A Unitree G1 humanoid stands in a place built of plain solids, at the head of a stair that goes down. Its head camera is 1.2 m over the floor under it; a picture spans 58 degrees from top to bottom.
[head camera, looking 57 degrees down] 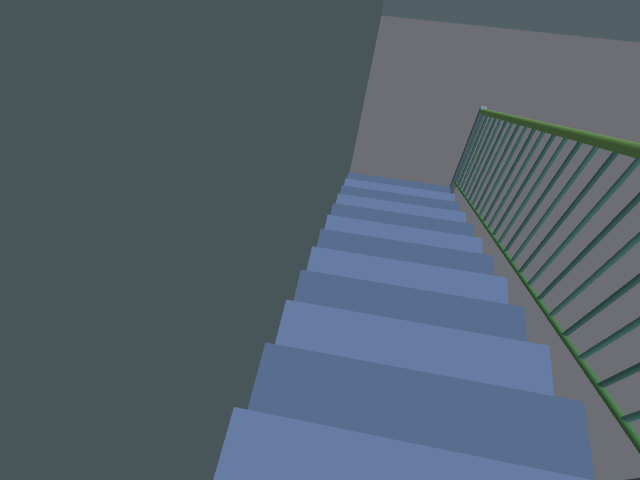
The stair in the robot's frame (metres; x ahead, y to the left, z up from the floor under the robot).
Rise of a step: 0.19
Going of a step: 0.25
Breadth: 1.01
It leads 11 degrees to the right of straight ahead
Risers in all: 12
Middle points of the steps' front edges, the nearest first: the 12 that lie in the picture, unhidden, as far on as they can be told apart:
0.16 -0.27 0.00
0.40 -0.32 -0.19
0.65 -0.36 -0.38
0.89 -0.41 -0.56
1.13 -0.46 -0.75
1.38 -0.50 -0.94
1.62 -0.55 -1.13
1.86 -0.60 -1.31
2.11 -0.64 -1.50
2.35 -0.69 -1.69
2.60 -0.73 -1.88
2.84 -0.78 -2.07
